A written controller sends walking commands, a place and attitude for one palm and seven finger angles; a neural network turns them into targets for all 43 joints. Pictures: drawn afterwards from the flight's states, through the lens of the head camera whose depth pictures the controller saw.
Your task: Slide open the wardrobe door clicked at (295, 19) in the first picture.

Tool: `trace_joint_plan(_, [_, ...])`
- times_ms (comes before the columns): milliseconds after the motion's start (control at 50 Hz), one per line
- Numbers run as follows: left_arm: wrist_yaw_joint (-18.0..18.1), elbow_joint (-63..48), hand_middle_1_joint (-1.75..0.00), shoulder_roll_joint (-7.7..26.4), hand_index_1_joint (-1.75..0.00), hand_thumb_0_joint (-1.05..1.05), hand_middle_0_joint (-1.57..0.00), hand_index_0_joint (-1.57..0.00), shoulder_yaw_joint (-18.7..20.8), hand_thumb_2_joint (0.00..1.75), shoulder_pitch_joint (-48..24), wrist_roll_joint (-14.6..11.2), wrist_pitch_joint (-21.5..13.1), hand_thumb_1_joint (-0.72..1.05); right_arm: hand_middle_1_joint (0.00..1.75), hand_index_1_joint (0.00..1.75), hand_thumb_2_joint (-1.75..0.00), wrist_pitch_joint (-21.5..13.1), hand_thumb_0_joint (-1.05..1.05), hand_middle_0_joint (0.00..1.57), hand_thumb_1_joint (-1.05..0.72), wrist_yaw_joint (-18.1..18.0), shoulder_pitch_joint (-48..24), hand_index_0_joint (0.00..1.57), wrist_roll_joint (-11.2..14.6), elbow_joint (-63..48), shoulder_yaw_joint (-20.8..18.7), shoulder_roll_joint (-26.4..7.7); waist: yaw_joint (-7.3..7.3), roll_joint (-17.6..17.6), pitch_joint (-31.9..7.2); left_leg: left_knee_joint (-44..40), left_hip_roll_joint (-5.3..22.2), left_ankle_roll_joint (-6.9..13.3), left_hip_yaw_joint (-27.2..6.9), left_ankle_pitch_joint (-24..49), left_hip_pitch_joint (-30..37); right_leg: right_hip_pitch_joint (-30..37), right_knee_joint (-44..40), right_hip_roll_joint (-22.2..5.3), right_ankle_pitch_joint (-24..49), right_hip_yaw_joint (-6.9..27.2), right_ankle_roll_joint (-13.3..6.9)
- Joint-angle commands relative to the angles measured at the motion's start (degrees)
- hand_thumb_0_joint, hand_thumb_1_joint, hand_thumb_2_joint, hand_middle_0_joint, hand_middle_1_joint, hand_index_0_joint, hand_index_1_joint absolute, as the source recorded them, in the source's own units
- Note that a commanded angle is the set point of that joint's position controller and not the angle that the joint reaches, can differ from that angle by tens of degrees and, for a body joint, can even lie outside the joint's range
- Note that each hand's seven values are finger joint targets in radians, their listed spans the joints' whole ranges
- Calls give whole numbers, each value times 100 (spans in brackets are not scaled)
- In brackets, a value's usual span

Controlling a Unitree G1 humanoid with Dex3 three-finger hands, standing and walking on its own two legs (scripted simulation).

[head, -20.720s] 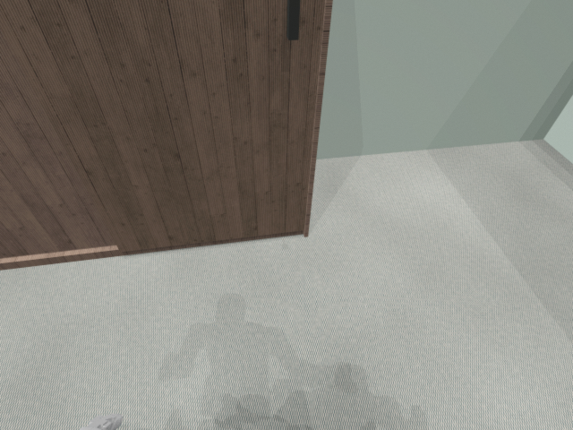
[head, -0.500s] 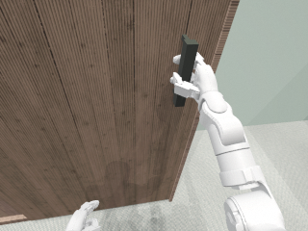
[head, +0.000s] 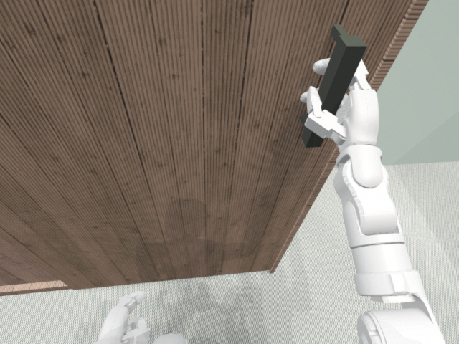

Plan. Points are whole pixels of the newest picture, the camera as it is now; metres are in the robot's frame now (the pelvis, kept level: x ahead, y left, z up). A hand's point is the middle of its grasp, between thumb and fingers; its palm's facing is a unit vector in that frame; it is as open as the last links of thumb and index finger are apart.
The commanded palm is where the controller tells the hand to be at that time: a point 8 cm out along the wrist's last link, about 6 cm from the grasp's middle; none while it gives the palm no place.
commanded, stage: step sideways, sliding the door along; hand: right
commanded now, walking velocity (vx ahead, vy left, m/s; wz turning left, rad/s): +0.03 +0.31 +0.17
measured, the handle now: (323, 90) +0.44 -0.14 +0.22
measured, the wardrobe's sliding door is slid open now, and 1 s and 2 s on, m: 0.00 0.22 0.43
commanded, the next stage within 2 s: none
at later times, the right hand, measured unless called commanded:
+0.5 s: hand (264, 114) +0.40 -0.04 +0.21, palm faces +0.26 +0.96 -0.08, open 6.8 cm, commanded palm +0.37 -0.02 +0.21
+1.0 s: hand (163, 118) +0.38 +0.10 +0.21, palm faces +0.18 +0.98 -0.02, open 7.0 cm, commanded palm +0.35 +0.12 +0.20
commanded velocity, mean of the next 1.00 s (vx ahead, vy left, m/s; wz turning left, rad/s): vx -0.17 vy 0.28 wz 0.21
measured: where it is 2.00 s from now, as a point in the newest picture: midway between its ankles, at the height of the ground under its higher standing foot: outside the picture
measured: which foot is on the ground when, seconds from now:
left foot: up 0.00-0.14, down 0.16-0.34, up 0.36-0.66, down 0.68-0.90, up 0.92-1.00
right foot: down 0.00-0.18, up 0.20-0.32, down 0.34-0.70, up 0.72-0.88, down 0.90-1.00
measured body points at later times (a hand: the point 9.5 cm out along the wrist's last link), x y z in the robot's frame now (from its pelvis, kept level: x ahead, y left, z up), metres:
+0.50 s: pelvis +0.04 +0.14 -0.01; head +0.12 +0.13 +0.43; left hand +0.28 +0.33 -0.10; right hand +0.38 -0.09 +0.21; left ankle +0.05 +0.29 -0.66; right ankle +0.02 -0.02 -0.74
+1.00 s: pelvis +0.05 +0.25 -0.01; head +0.15 +0.23 +0.43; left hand +0.27 +0.46 -0.10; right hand +0.37 +0.05 +0.21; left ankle +0.07 +0.39 -0.67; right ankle +0.06 +0.13 -0.74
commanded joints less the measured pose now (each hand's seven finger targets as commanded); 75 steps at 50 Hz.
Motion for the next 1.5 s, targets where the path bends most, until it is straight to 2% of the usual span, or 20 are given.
trace_joint_plan(0, [-24, -1095, -30, 822, -30, 0, -20, -20, 311, 90, -648, -57, -389, 90, 140, 140, -90, -827, 0, 45, -90, 484, -3710, 45, -205, -2321, 1301, 629, 807, -903, -2098, -725, 133, -41, 238, 359, -348, 2098, -41, -1648, 3861, 391, -1037])
trace_joint_plan(100, [-82, -1334, -30, 831, -30, 0, -20, -20, 288, 90, -921, -159, -556, 90, 140, 140, -90, -963, 0, 45, -90, 495, -3020, 45, -213, -2691, 1225, 444, 628, -1175, -1992, -1765, -31, -42, 557, 1428, 1432, 913, 613, -1391, 3300, -214, -623])
trace_joint_plan(160, [-41, -1312, -30, 663, -30, 0, -20, -20, 275, 90, -1068, -219, -545, 90, 140, 140, -90, -908, 0, 45, -90, 366, -2408, 45, -388, -2846, 765, -274, 467, 1347, -2080, -2566, 1643, 736, -1526, 5472, 3106, -1490, 2793, 81, -1058, -494, 3])
trace_joint_plan(200, [9, -1142, -30, 658, -30, 0, -20, -20, 367, 90, -1021, -225, -568, 90, 140, 140, -90, -873, 0, 45, -90, 322, -2026, 45, -383, -3234, 543, -449, 378, 1611, -2060, -2295, 1945, 1018, -1568, 6424, 3094, -1700, 3651, -16, -2038, -37, -59])
trace_joint_plan(280, [32, -1111, -30, 591, -30, 0, -20, -20, 299, 90, -986, -141, -584, 90, 140, 140, -90, -1130, 0, 45, -90, 337, -2125, 45, -306, -3845, 920, 142, 833, 1157, -2126, -959, 1215, 553, -187, 5688, 2056, 41, 230, -349, 426, -414, -113])
trace_joint_plan(320, [-56, -1336, -30, 1015, -30, 0, -20, -20, 573, 90, -960, -32, -544, 90, 140, 140, -90, -1250, 0, 45, -90, 418, -2130, 45, -182, -4182, 1055, 244, 669, -942, -2527, 942, 212, -142, 102, -56, -908, 2632, -117, -2693, 5895, 1875, -1111])
trace_joint_plan(360, [-321, -1452, -30, 1233, -30, 0, -20, -20, 669, 90, -1024, -137, -508, 90, 140, 140, -90, -1185, 0, 45, -90, 447, -2160, 45, -268, -3771, 911, 238, 552, -437, -2654, 2096, 303, 37, -654, -834, -1200, 2569, 70, -3094, 5000, 1702, -1475])
trace_joint_plan(580, [-382, -1661, -30, 852, -30, 0, -20, -20, 459, 90, -886, -113, -1033, 90, 140, 140, -90, -1087, 0, 45, -90, 422, -1338, 45, -374, -4348, 948, 15, 637, -1655, -1791, -1123, -107, -228, 674, 660, 364, 1997, 426, -1793, 5143, -882, -379])
trace_joint_plan(640, [-400, -1663, -30, 688, -30, 0, -20, -20, 364, 90, -977, -240, -1135, 90, 140, 140, -90, -1226, 0, 45, -90, 390, -982, 45, -418, -4568, 640, -384, 492, -573, -1856, -2581, 33, -195, 513, 3257, 1758, 1135, 1591, -1245, 3560, -979, -437])
trace_joint_plan(680, [-265, -1690, -30, 465, -30, 0, -20, -20, 265, 90, -1321, -177, -1169, 90, 140, 140, -90, -1146, 0, 45, -90, 309, -355, 45, -484, -4639, 159, -1017, 317, 1824, -1780, -2489, 1654, 558, -1531, 8548, 2689, -1188, 3296, 54, -2039, -811, -330])
trace_joint_plan(700, [-254, -1539, -30, 396, -30, 0, -20, -20, 171, 90, -1227, -112, -1235, 90, 140, 140, -90, -1133, 0, 45, -90, 259, 124, 45, -501, -4716, -88, -1165, 156, 1977, -1806, -2367, 1975, 715, -1711, 9022, 2503, -1400, 3928, 110, -2665, -320, 14])
trace_joint_plan(820, [-287, -1256, -30, 548, -30, 0, -20, -20, 221, 90, -1032, -43, -990, 90, 140, 140, -90, -1682, 0, 45, -90, 180, 24, 45, -414, -5780, 396, -423, 609, 1422, -2335, -1329, 1218, 563, -528, 7057, 2661, -78, 370, -266, 223, -666, 132])
trace_joint_plan(880, [-408, -1601, -30, 964, -30, 0, -20, -20, 539, 90, -953, 0, -908, 90, 140, 140, -90, -1705, 0, 45, -90, 351, 40, 45, -406, -5815, 961, 59, 427, -669, -2778, 1074, 200, -136, -288, -975, -599, 2667, -92, -3021, 6898, 1469, -1241])
trace_joint_plan(1040, [-551, -1609, -30, 882, -30, 0, -20, -20, 515, 90, -809, 18, -1157, 90, 140, 140, -90, -1254, 0, 45, -90, 453, -418, 45, -621, -5070, 1451, 560, 564, -1093, -1862, 926, 219, -252, 185, 342, -490, 1854, -189, -2050, 4932, -597, -723])
trace_joint_plan(1200, [-403, -1635, -30, 750, -30, 0, -20, -20, 366, 90, -890, -56, -1274, 90, 140, 140, -90, -1215, 0, 45, -90, 328, -519, 45, -465, -4816, 1329, 339, 592, -1389, -1867, -1593, -32, -222, 517, 703, 1004, 1470, 346, -2033, 3979, -732, -552])
trace_joint_plan(1240, [-391, -1577, -30, 685, -30, 0, -20, -20, 341, 90, -900, -155, -1267, 90, 140, 140, -90, -1238, 0, 45, -90, 325, -570, 45, -498, -4872, 1260, 207, 514, -593, -1985, -2752, 129, -212, 428, 2359, 1622, 1136, 1049, -1505, 2759, -823, -309])
trace_joint_plan(1280, [-289, -1599, -30, 418, -30, 0, -20, -20, 254, 90, -1136, -175, -1203, 90, 140, 140, -90, -1200, 0, 45, -90, 249, -395, 45, -580, -4796, 1022, -290, 452, 1812, -1885, -2846, 1510, 415, -1147, 6550, 2374, -799, 2547, -283, -1394, -971, 70])
trace_joint_plan(1340, [-168, -1331, -30, 459, -30, 0, -20, -20, 287, 90, -1156, -77, -1187, 90, 140, 140, -90, -1301, 0, 45, -90, 177, -222, 45, -483, -5308, 978, -190, 260, 2604, -2077, -2135, 1850, 967, -1459, 8297, 3244, -1905, 3912, 14, -2492, -270, -21])
trace_joint_plan(1440, [-124, -1092, -30, 600, -30, 0, -20, -20, 318, 90, -1011, 77, -727, 90, 140, 140, -90, -1534, 0, 45, -90, 118, -507, 45, -487, -5063, 430, -493, 675, 1142, -2344, -835, 985, 564, -285, 5644, 1926, 447, -111, -218, 822, -951, 47])
trace_joint_plan(1480, [-163, -1294, -30, 949, -30, 0, -20, -20, 542, 90, -1000, 117, -634, 90, 140, 140, -90, -1558, 0, 45, -90, 269, -544, 45, -351, -5053, 676, -208, 554, -1326, -2677, 1097, 56, -120, 22, -707, -1146, 2977, -543, -2833, 5805, 1798, -927])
